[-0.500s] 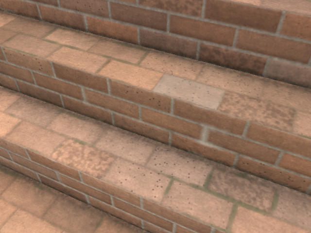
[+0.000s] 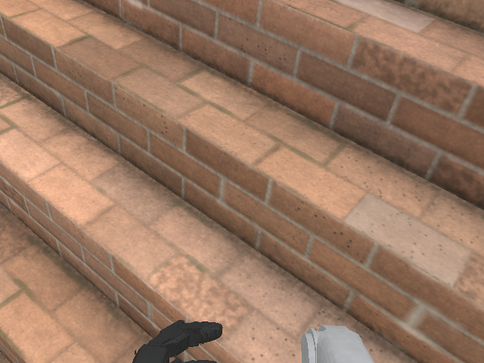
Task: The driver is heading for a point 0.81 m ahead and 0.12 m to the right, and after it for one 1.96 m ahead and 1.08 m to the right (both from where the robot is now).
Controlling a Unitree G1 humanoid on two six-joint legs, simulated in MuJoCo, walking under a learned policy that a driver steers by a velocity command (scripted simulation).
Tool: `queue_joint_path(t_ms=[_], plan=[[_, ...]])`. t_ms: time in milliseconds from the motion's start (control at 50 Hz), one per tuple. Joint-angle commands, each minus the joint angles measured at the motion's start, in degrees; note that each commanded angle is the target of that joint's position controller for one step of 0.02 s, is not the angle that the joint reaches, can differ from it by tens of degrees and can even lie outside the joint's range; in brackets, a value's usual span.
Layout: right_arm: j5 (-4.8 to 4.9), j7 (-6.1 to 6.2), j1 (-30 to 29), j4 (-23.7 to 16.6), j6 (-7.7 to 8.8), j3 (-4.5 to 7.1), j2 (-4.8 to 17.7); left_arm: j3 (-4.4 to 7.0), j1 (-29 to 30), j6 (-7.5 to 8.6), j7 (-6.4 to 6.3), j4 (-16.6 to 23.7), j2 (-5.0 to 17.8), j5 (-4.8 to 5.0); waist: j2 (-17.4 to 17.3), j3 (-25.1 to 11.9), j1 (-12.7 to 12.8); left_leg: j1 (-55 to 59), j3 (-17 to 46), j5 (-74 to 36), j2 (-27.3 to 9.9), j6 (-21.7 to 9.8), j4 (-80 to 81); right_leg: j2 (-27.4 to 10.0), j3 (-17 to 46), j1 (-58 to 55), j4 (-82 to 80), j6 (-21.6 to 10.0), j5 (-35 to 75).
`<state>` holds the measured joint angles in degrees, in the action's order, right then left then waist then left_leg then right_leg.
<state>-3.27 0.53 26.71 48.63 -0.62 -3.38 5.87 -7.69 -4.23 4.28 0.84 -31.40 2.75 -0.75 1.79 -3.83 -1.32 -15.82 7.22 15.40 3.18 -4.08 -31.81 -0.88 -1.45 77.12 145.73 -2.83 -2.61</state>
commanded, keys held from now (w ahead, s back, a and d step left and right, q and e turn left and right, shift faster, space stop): q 0.06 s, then e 0.62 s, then w+e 0.32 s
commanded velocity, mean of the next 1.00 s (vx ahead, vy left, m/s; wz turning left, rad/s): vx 0.16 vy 0.00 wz -0.26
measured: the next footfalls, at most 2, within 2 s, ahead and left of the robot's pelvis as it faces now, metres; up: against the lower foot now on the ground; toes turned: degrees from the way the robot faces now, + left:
right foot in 0.22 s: +0.15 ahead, -0.11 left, +0.22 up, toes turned +8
left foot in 0.68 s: +0.08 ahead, +0.13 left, +0.00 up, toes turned -2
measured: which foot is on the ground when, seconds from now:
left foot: down 0.00-0.24, up 0.26-0.66, down 0.68-1.00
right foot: up 0.00-0.20, down 0.22-0.66, up 0.68-1.00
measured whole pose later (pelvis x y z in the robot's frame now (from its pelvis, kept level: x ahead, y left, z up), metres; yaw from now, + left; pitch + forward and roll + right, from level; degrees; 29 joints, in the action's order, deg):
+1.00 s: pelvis +0.07 +0.03 +0.02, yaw -19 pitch +4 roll -3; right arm -1.4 4.0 21.6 47.1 -1.9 -0.5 13.6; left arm -6.1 1.3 -0.6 -0.1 -28.3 4.7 1.0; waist -0.1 -2.8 -1.2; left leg -5.6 -15.6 11.8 -5.6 -1.1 -13.5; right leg -5.4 -2.9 66.1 115.2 -0.3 -28.9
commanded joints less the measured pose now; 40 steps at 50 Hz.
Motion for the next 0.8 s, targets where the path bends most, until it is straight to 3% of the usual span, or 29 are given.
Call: queue_joint_path(t_ms=[20, 40, 80, 100, 120, 140, 160, 180, 200, 220, 240, 260, 280, 300, 320, 340, 360, 420, 520, 560, 600, 640, 680, 700, 720, 740, 760, 780, 800], plan=[[1.25, 1.68, -4.5, -4.5, 0.81, 2.46, 9.6, -0.86, 15.4, -0.47, -3.83, 9.6, -0.7, -1.06, -10.4, 9.5, 0.6, -19.1, 10.6, -10.1, -8.9, -5.5, 22.1, -0.6, -7.0, -5.5, -18.0, 3.3, 1.3], [0.9, 2.14, -5.0, -4.0, 0.0, 3.41, 10.0, -0.63, 11.8, 0.08, -4.7, 8.4, -1.8, -2.03, -9.2, 4.8, 1.8, -12.4, 11.3, -19.6, -10.0, -6.8, 20.1, -1.4, -6.0, -7.7, -20.2, 3.5, 1.7], [2.75, 3.81, -6.1, -5.1, -1.19, 5.18, 13.5, -0.34, 8.7, 0.54, -5.56, 7.6, -0.5, -1.03, -9.5, -2.3, 2.8, -2.3, 6.4, -45.1, -11.6, -5.3, 19.4, -0.5, -5.6, -16.6, -39.8, 1.9, -11.3], [2.54, 3.72, -7.4, -4.4, -1.49, 5.82, 15.6, 1.29, 3.3, 0.34, -5.61, 4.6, 2.1, 0.09, -11.0, -8.0, 4.9, -1.5, -0.6, -70.8, -11.6, -5.1, 17.0, 3.1, -11.2, -32.6, -50.8, 0.1, -21.2], [2.47, 3.72, -4.7, -2.6, -1.12, 6.05, 17.3, 3.29, -0.1, 0.07, -5.42, 2.9, 5.6, 0.78, -14.9, -10.6, 5.8, 5.7, -0.3, -97.1, -13.2, -7.0, 14.3, 7.1, -13.2, -38.6, -57.1, -0.3, -32.0], [2.69, 3.52, -6.2, -1.2, 0.19, 5.98, 18.7, 4.33, -6.0, -0.16, -4.78, -0.1, 7.9, 1.46, -19.4, -12.2, 7.6, 15.8, -0.5, -117.7, -18.7, -10.8, 12.6, 8.2, -11.0, -39.3, -62.7, -0.3, -37.9], [3.8, 2.56, 1.2, 0.5, 0.05, 5.47, 13.4, 5.11, -3.9, -0.55, -4.08, -3.1, 8.5, 1.15, -5.8, -17.7, -0.2, 15.6, -3.6, -121.0, -15.9, -7.4, 5.4, 6.8, -3.4, -45.4, -65.0, -2.6, -35.3], [3.58, 2.69, -4.3, 1.5, 0.75, 4.59, 16.1, 5.05, -14.6, -3.02, -2.55, -7.1, 8.1, 0.69, -5.7, -23.7, 7.0, 18.7, -5.1, -109.5, -21.1, -9.5, 6.5, 7.6, -2.8, -50.7, -68.0, -2.7, -36.9], [3.97, 2.41, -11.5, -1.0, 0.43, 4.89, 17.2, 5.62, -18.3, -5.36, -2.18, -11.0, 8.4, -0.42, -1.5, -20.5, 8.0, 16.4, -7.7, -96.9, -21.9, -10.1, 7.3, 7.9, -4.1, -52.3, -71.4, -2.3, -34.4], [2.15, 2.29, -15.9, -3.4, 0.18, 4.24, 15.4, 6.72, -14.3, -7.37, -2.22, -11.5, 10.2, -0.48, 0.2, -13.3, 6.8, 15.7, -12.2, -90.5, -18.3, -9.2, 2.1, 7.4, 3.5, -46.6, -79.9, -2.9, -36.0], [0.79, 1.75, -18.2, -4.7, -0.07, 3.84, 13.0, 7.03, -9.0, -9.14, -3.02, -11.3, 10.5, -0.26, 1.9, -6.3, 3.9, 11.7, -13.7, -71.0, -13.8, -7.7, -2.8, 5.0, 14.4, -39.3, -90.5, -6.3, -42.3], [1.12, 1.38, -20.6, -6.9, -0.82, 3.61, 10.5, 7.52, -1.8, -9.85, -4.78, -8.0, 11.8, -0.88, 9.7, -0.7, 2.0, 4.8, -11.4, -32.3, -3.9, -2.8, -19.5, -0.7, 34.9, -31.2, -103.0, -13.8, -54.5], [2.69, 0.42, -23.8, -8.3, -0.34, 4.37, 11.8, 7.09, -2.8, -8.9, -5.45, -6.3, 11.7, -3.36, 9.7, 3.9, 5.1, -4.6, -3.0, -10.3, 1.1, 1.5, -49.6, -4.9, 49.0, -29.7, -115.4, -19.9, -49.7], [3.17, -1.05, -18.2, -8.2, -0.29, 4.72, 9.8, 6.62, -3.5, -7.16, -5.59, -8.5, 9.4, -2.79, 7.2, 7.2, 1.7, -13.1, 2.4, -3.8, 3.0, 5.1, -70.8, -5.1, 53.1, -28.1, -118.1, -19.1, -45.8], [2.61, -2.11, -12.3, -7.7, -0.05, 4.1, 7.1, 7.14, -7.1, -5.27, -5.35, -11.6, 9.2, 0.56, 2.9, 10.6, -1.7, -20.1, 2.9, -1.7, 2.7, 4.4, -74.4, -3.9, 47.1, -28.2, -113.8, -16.6, -48.3], [1.46, -2.85, -11.2, -7.7, 0.76, 3.65, 6.6, 7.9, -9.4, -4.16, -4.69, -14.2, 9.9, 2.54, -2.2, 11.1, -2.3, -24.2, 1.7, -3.3, 1.5, 3.3, -72.2, -1.7, 39.9, -31.3, -108.6, -13.9, -45.9], [1.19, -3.28, -10.9, -7.2, 1.48, 3.71, 7.6, 8.54, -8.9, -4.15, -4.28, -15.5, 9.6, 3.05, -7.0, 10.9, -2.9, -23.8, -0.5, -5.3, -0.2, 3.4, -68.7, 0.5, 33.3, -32.5, -104.9, -11.4, -41.6], [1.94, -2.64, -13.2, -8.4, 1.16, 3.77, 8.8, 9.18, -7.4, -3.95, -5.04, -14.1, 9.4, 1.56, -5.0, 6.8, -1.3, -20.5, -2.9, -11.9, -2.1, 5.1, -58.1, 2.6, 28.9, -37.6, -100.7, -10.4, -31.1], [3.48, -1.32, -16.6, -13.3, -0.7, 3.74, 7.8, 10.3, -7.2, -6.04, -7.33, -7.5, 10.9, 1.04, 7.0, 2.2, 0.6, -10.0, -5.8, -4.8, -2.8, 3.9, -16.5, 4.4, 24.5, -40.3, -94.0, -7.9, -18.7], [2.5, -1.54, -14.0, -12.3, -2.0, 3.91, 7.5, 10.58, -5.9, -6.72, -8.24, -3.8, 11.2, 1.19, 8.3, 1.2, 1.4, -0.3, -8.3, -15.7, -2.2, 3.0, -2.3, 5.0, 24.5, -34.5, -91.1, -5.6, -25.0], [1.81, -1.49, -10.7, -9.9, -3.39, 3.99, 7.8, 10.13, -3.2, -7.05, -8.88, 0.5, 9.7, 0.9, 5.3, 1.1, 2.6, 6.6, -7.9, -30.0, -3.9, 0.8, 8.2, 4.8, 27.8, -28.2, -87.6, -4.1, -32.0], [1.84, -1.0, -11.5, -10.2, -4.25, 3.28, 5.8, 9.49, -8.5, -7.23, -8.55, 0.0, 7.5, 0.64, 2.7, 1.1, 3.7, 9.6, -7.6, -33.6, -6.5, -0.7, 17.9, 7.9, 23.7, -26.7, -75.1, -1.1, -35.5], [0.15, -0.16, -13.3, -9.0, -3.24, 2.61, 6.7, 8.29, -8.0, -6.41, -6.94, 0.7, 1.8, 1.76, -11.2, 0.4, 2.7, 16.7, -8.0, -57.3, -15.1, -1.9, 16.9, 15.0, 8.0, -14.7, -32.4, 4.3, -39.0], [-0.81, 0.54, -11.3, -8.9, -0.53, 2.92, 9.0, 8.1, -7.6, -4.47, -6.42, 2.3, 1.3, 1.76, -14.5, -1.7, 1.4, 24.2, -4.5, -85.7, -22.3, -3.2, 3.0, 15.4, 5.4, -1.6, -12.9, 6.5, -48.6], [-0.31, 1.26, -6.9, -8.5, 0.71, 4.19, 13.7, 7.36, -11.7, -2.81, -5.78, 2.3, 3.2, 1.08, -14.1, -6.8, 2.7, 29.1, 0.7, -84.2, -30.8, -9.6, 0.8, 10.4, 5.7, 3.4, -3.9, 8.7, -50.7], [-0.51, 1.81, -7.4, -9.0, 0.55, 4.45, 14.8, 7.36, -11.8, -1.87, -5.38, 1.5, 5.5, 1.23, -8.4, -7.5, 2.1, 32.6, 1.1, -70.3, -31.1, -12.5, -0.4, 8.4, 7.8, 9.8, 3.4, 9.8, -49.3], [0.1, 2.84, -6.9, -8.9, -0.07, 6.02, 20.8, 6.3, -6.4, -1.8, -5.32, 4.6, 5.0, 1.65, -9.1, -6.8, 4.1, 31.3, 6.6, -48.9, -34.1, -14.3, 4.0, 3.4, 13.8, 15.0, 11.8, 10.0, -47.7], [1.69, 4.43, -9.6, -10.5, 0.2, 7.2, 23.8, 5.19, -1.6, -2.46, -5.08, 7.0, 5.7, 2.28, -10.3, -5.2, 3.9, 31.2, 12.9, -15.9, -37.9, -15.6, 12.6, -2.9, 14.4, 18.4, 4.7, 10.8, -41.1], [2.18, 5.68, -9.1, -11.3, 0.12, 6.31, 20.0, 5.97, 3.2, -3.77, -4.82, 6.0, 8.0, 2.41, -1.6, -3.1, 1.0, 27.6, 10.6, 2.3, -32.6, -12.6, 16.0, -2.7, 12.7, 16.8, 5.6, 11.4, -31.6]])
